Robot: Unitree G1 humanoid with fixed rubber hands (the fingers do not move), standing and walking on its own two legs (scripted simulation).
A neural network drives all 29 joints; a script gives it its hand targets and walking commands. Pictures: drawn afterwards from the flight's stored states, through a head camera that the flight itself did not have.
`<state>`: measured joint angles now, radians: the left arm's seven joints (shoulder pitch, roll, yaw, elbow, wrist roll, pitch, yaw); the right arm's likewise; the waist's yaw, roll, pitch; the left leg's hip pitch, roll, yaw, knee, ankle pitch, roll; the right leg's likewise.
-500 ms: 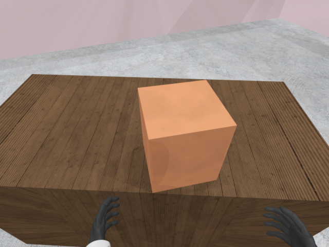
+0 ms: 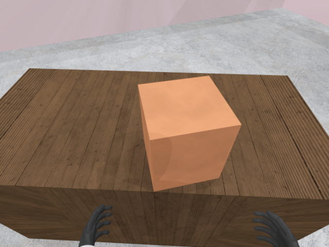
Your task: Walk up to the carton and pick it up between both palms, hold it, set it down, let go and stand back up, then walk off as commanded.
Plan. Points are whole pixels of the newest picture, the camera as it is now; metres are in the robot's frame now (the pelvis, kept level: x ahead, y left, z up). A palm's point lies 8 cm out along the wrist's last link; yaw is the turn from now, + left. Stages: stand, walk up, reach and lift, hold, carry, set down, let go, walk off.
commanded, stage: set down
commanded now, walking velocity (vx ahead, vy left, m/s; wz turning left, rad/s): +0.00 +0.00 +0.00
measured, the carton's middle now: (181, 134) +0.44 +0.00 +0.02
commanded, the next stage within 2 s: let go in 0.48 s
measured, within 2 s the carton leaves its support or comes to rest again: neither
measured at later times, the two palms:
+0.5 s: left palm (79, 244) +0.16 +0.23 -0.07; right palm out of the picture +0.16 -0.22 -0.07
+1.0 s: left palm (70, 242) +0.16 +0.26 -0.08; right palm out of the picture +0.14 -0.22 -0.09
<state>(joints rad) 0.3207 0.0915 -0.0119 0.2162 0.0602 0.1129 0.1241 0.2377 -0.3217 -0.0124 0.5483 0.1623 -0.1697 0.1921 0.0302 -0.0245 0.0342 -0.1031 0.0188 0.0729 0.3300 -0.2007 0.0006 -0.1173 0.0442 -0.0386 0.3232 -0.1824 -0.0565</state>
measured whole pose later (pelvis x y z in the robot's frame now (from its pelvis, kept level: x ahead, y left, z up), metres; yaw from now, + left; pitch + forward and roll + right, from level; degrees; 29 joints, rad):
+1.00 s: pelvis +0.00 +0.02 +0.00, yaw +0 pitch -3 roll +0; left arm 0.15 0.23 0.01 0.58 0.03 0.08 0.02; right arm 0.19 -0.21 -0.04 0.73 -0.03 -0.12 0.03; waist 0.02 -0.01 0.04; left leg -0.11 0.00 0.08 0.40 -0.24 0.03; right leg -0.13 0.02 -0.03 0.40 -0.22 -0.02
